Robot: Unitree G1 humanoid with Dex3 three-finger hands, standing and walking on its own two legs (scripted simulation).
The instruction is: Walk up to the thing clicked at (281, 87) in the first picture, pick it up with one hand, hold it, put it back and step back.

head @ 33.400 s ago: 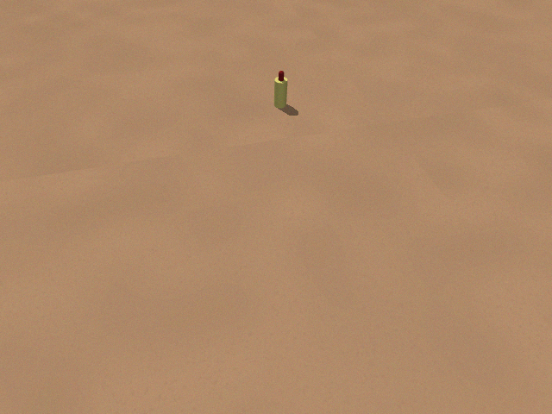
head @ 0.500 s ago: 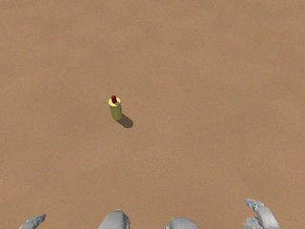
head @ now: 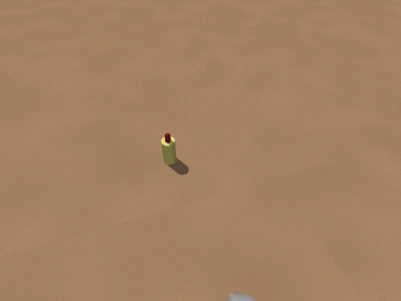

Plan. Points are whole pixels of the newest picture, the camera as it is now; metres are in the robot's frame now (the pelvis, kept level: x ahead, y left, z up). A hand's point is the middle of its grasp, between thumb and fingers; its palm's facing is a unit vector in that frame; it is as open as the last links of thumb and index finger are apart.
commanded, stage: step back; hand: left
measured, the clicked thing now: (168, 147) +1.05 +0.15 -0.65
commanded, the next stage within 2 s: stand in 0.74 s
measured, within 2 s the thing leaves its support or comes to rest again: neither
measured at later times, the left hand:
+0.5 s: hand out of the picture +0.10 +0.28 -0.16, palm faces +0.03 -0.93 -0.38, open 7.4 cm
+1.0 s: hand out of the picture +0.15 +0.26 -0.14, palm faces -0.06 -0.94 -0.34, open 7.4 cm
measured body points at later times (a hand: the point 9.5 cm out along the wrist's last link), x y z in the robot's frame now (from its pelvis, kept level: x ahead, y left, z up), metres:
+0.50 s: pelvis +0.04 +0.01 -0.01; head +0.06 +0.01 +0.44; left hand +0.10 +0.32 -0.13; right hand +0.13 -0.30 -0.13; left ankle +0.08 +0.14 -0.73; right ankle +0.03 -0.12 -0.73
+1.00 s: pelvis +0.05 +0.01 +0.02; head +0.06 +0.01 +0.47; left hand +0.15 +0.31 -0.12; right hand +0.15 -0.29 -0.11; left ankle +0.08 +0.14 -0.73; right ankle +0.03 -0.12 -0.73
